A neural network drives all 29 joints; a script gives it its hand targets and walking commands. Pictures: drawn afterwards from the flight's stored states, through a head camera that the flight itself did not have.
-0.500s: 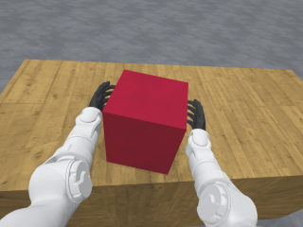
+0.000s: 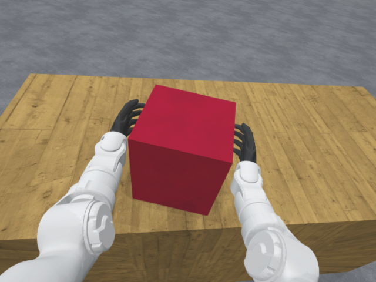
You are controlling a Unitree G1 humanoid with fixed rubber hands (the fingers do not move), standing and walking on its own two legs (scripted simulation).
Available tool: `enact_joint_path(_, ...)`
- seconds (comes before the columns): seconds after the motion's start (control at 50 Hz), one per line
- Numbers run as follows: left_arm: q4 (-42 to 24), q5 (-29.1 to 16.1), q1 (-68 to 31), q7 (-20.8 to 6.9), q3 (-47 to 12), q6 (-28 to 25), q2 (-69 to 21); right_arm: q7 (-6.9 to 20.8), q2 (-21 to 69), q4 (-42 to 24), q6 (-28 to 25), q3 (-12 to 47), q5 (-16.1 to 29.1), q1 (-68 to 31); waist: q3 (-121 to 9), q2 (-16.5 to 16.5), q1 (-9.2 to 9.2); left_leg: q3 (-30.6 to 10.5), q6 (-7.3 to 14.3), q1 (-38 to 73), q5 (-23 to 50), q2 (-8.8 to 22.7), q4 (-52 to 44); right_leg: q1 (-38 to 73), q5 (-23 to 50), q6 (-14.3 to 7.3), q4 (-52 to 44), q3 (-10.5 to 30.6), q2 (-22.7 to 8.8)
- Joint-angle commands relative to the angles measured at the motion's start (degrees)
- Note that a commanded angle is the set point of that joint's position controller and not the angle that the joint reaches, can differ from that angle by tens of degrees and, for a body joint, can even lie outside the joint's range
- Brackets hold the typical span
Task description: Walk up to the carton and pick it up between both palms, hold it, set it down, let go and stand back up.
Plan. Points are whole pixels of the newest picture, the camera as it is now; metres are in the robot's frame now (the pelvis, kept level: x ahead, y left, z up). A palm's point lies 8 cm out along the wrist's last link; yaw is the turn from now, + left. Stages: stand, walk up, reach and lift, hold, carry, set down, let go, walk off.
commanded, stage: reach and lift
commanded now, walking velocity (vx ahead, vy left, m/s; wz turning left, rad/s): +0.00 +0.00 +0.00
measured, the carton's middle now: (182, 152) +0.42 +0.01 +0.04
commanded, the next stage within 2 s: none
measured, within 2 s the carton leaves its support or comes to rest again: neither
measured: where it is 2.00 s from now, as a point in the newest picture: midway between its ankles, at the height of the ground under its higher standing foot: outside the picture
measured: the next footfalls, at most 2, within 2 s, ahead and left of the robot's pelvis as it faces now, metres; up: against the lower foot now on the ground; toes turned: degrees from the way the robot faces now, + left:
none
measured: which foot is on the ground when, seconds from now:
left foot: down 0.00-1.00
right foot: down 0.00-1.00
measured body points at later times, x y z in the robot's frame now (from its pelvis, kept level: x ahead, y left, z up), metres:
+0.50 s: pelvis -0.02 +0.00 +0.00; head -0.03 +0.02 +0.45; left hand +0.41 +0.14 +0.13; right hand +0.37 -0.15 +0.11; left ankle +0.00 +0.11 -0.75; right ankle +0.00 -0.14 -0.75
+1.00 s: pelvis -0.02 -0.01 +0.00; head -0.06 +0.02 +0.45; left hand +0.40 +0.14 +0.16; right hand +0.37 -0.15 +0.15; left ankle +0.00 +0.10 -0.75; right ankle +0.00 -0.14 -0.75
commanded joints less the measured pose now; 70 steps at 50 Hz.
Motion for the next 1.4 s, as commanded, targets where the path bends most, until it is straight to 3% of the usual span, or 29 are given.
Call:
enact_joint_path(0.0,-7.6,0.1,-28.1,-4.6,-11.8,-4.2,-39.9,9.1,31.0,-9.4,-7.9,17.1,-1.9,-37.1,-35.6,5.5,-4.52,5.1,-6.4,13.9,36.9,-0.7,-0.9,18.2,29.6,0.3,2.4,-6.7,1.1)
enact_joint_path(0.06,-7.2,-0.2,-26.1,-4.2,-12.4,-3.8,-40.0,9.1,29.8,-9.0,-7.7,18.1,-0.8,-36.4,-32.4,5.0,-4.46,5.1,-6.3,15.4,36.9,-0.6,-1.6,18.2,28.9,0.3,1.7,-7.1,1.4)
enact_joint_path(0.12,-6.5,1.1,-24.8,-5.0,-10.1,-2.0,-38.1,8.6,29.3,-6.7,-5.3,18.5,-0.5,-33.7,-22.9,3.5,-4.09,5.8,-5.0,12.7,30.8,-1.1,-3.8,20.7,26.8,0.9,0.7,-6.3,0.7)
enact_joint_path(0.2,-6.8,2.6,-21.2,-6.7,-6.6,2.6,-36.5,8.7,27.3,-8.7,-1.1,19.0,1.2,-33.0,-11.6,2.2,-1.99,6.8,-3.5,11.5,21.7,-1.3,-7.3,21.8,19.5,1.4,-0.9,-6.3,0.4)
enact_joint_path(0.28,-11.3,2.7,-24.1,-7.4,-7.1,4.9,-37.3,9.2,26.8,-12.9,0.1,19.2,2.1,-35.9,-13.0,1.7,-1.96,6.6,-3.6,11.9,19.2,-1.5,-8.2,21.0,15.4,1.3,-0.9,-6.7,0.9)
enact_joint_path(0.32,-14.9,0.9,-29.5,-6.5,-10.6,3.5,-39.6,9.6,27.2,-19.4,-2.0,20.3,2.1,-43.0,-22.9,2.4,-2.35,6.4,-4.4,13.2,21.2,-1.6,-6.9,18.8,16.1,0.9,0.1,-7.0,1.2)
enact_joint_path(0.38,-16.1,-1.2,-33.5,-5.1,-14.0,1.8,-41.4,10.3,30.0,-22.3,-2.8,22.9,2.0,-46.1,-32.9,1.2,-1.68,6.8,-3.7,10.5,19.4,-1.9,-6.2,19.5,17.4,0.6,1.6,-6.4,0.8)
enact_joint_path(0.44,-15.1,-1.2,-32.0,-4.1,-13.8,1.9,-41.7,11.3,30.2,-15.6,0.0,24.5,2.4,-39.7,-32.0,1.6,-1.17,7.1,-2.8,10.2,15.8,-1.6,-7.2,19.9,15.4,0.5,1.6,-5.9,0.7)
enact_joint_path(0.5,-16.2,-0.1,-27.2,-4.1,-11.3,3.5,-38.8,11.4,29.5,-11.4,3.6,26.7,3.9,-33.1,-23.9,1.5,0.05,7.3,-2.4,12.5,18.1,-1.4,-8.3,22.7,18.1,1.2,1.0,-5.7,0.7)
enact_joint_path(0.52,-15.7,1.1,-24.8,-4.9,-9.0,5.4,-36.7,11.0,28.1,-9.8,5.7,26.3,4.6,-30.6,-16.7,0.5,0.05,7.6,-1.6,12.1,14.9,-1.5,-9.6,24.0,16.6,1.7,0.1,-5.4,0.3)
enact_joint_path(0.56,-16.3,1.9,-22.9,-6.5,-6.9,8.5,-34.4,10.5,26.9,-10.0,8.0,26.2,6.2,-29.3,-9.3,-1.0,0.22,8.0,-0.9,11.2,11.4,-2.0,-11.4,26.2,16.3,2.4,-0.6,-5.2,-0.1)
enact_joint_path(0.62,-17.6,2.7,-21.6,-8.6,-6.0,12.7,-34.2,10.0,24.9,-12.9,9.6,25.0,7.7,-30.5,-4.7,-0.3,-0.84,7.9,-1.1,10.9,8.7,-2.4,-12.3,24.5,11.3,2.3,-1.6,-5.6,0.0)
enact_joint_path(0.66,-18.2,1.6,-22.3,-9.3,-7.9,14.5,-35.1,9.9,22.6,-18.0,9.1,25.4,8.7,-34.8,-5.7,0.1,-2.04,7.3,-1.3,12.0,8.9,-2.3,-12.0,22.4,8.0,1.8,-2.0,-6.2,0.4)
enact_joint_path(0.7,-20.3,0.8,-22.6,-8.8,-10.1,14.5,-36.5,10.0,23.3,-22.0,7.9,27.2,9.3,-37.9,-9.7,0.0,-2.09,6.9,-1.8,14.0,11.1,-2.5,-10.8,21.4,8.5,1.5,-1.5,-6.3,0.6)
enact_joint_path(0.74,-24.8,-1.2,-24.3,-7.3,-14.7,13.6,-40.1,10.6,24.8,-27.2,6.2,31.8,11.3,-42.4,-20.0,0.9,-0.64,6.4,-2.9,18.0,18.7,-1.9,-8.3,19.8,11.5,0.9,-0.8,-6.0,1.1)
enact_joint_path(0.82,-25.1,-4.3,-25.0,-5.0,-20.4,12.9,-44.4,11.0,28.0,-27.8,6.7,37.9,14.2,-44.2,-31.7,1.1,0.12,5.9,-3.1,18.6,23.5,-1.9,-5.6,19.7,15.7,0.5,0.5,-5.5,1.6)
enact_joint_path(0.86,-30.3,-5.8,-26.4,-4.2,-22.2,12.8,-44.5,10.7,28.8,-27.7,7.8,40.9,16.1,-41.9,-31.9,0.7,-0.08,5.4,-2.9,18.5,25.5,-2.1,-5.3,21.5,18.3,0.9,0.8,-5.2,1.6)
enact_joint_path(0.88,-33.1,-6.7,-27.8,-3.6,-23.9,13.0,-44.9,10.5,29.2,-27.4,8.4,42.4,17.4,-41.5,-33.4,2.0,-0.54,5.2,-3.2,19.4,27.5,-2.2,-4.7,21.6,19.7,1.0,1.0,-5.3,1.8)
enact_joint_path(0.9,-35.6,-7.2,-27.7,-3.0,-25.0,13.3,-45.1,10.3,28.6,-26.9,9.1,43.6,18.5,-40.8,-32.8,2.8,-0.58,4.8,-3.7,21.3,30.1,-2.0,-4.2,20.6,20.4,0.8,0.9,-5.5,2.0)
enact_joint_path(0.94,-34.5,-7.1,-24.4,-3.1,-23.8,15.6,-44.4,9.5,27.9,-23.7,11.7,43.8,21.0,-37.4,-24.5,2.1,-0.89,4.6,-3.5,21.7,29.7,-2.2,-4.7,19.9,19.2,1.1,-0.3,-5.3,2.2)
enact_joint_path(1.0,-31.7,-2.6,-18.1,-5.7,-16.5,21.7,-39.2,8.3,24.3,-17.1,15.4,38.8,21.1,-31.1,-8.0,0.4,-1.83,5.3,-2.1,18.2,21.9,-2.7,-8.0,21.3,14.2,1.5,-2.3,-5.1,1.5)
enact_joint_path(1.06,-28.9,0.4,-14.8,-8.7,-11.2,27.2,-36.3,7.9,21.5,-17.4,18.3,36.4,22.1,-31.3,0.1,-1.3,-1.46,5.8,0.1,14.9,10.8,-2.7,-11.0,19.9,6.0,1.8,-4.0,-5.0,1.0)
enact_joint_path(1.1,-29.1,0.4,-16.0,-9.8,-11.7,29.4,-36.5,8.2,20.4,-19.7,19.0,34.9,21.5,-33.2,0.1,-1.1,-2.65,5.7,0.3,13.6,6.3,-2.7,-12.2,18.8,1.3,1.3,-4.4,-5.5,1.0)
enact_joint_path(1.14,-33.8,-1.9,-19.6,-9.1,-14.8,29.2,-38.0,8.5,19.9,-24.2,17.7,35.0,21.4,-38.4,-5.1,0.5,-3.39,5.1,-0.7,14.4,8.1,-2.4,-11.5,18.0,0.8,0.3,-3.4,-6.2,1.4)
enact_joint_path(1.22,-47.3,-11.4,-33.5,-4.7,-30.2,23.9,-46.1,9.4,24.4,-38.2,13.1,42.8,23.3,-52.4,-29.4,2.8,-4.49,3.4,-3.8,25.3,21.4,-2.0,-5.5,15.4,5.6,-0.3,-1.4,-6.4,2.4)
enact_joint_path(1.3,-49.1,-11.7,-38.3,-1.5,-30.3,22.1,-45.0,10.6,28.0,-34.8,13.7,43.4,23.0,-51.4,-34.1,2.0,-1.89,3.6,-2.7,23.9,18.8,-1.9,-5.1,13.1,4.5,-0.2,-0.9,-5.5,2.5)
enact_joint_path(1.34,-45.5,-8.9,-33.8,-1.4,-25.7,24.6,-43.2,10.4,27.1,-26.0,16.5,41.5,22.8,-45.0,-23.7,1.3,-1.4,4.4,-1.5,21.8,14.5,-2.1,-7.2,14.0,2.8,0.4,-1.7,-5.0,1.9)
enact_joint_path(1.38,-37.4,-3.5,-24.3,-3.2,-18.4,29.0,-39.4,9.8,24.0,-16.7,19.8,37.9,22.2,-37.2,-7.9,0.3,-1.84,5.1,0.1,16.9,8.1,-2.4,-10.5,16.2,1.0,0.9,-3.1,-4.6,0.9)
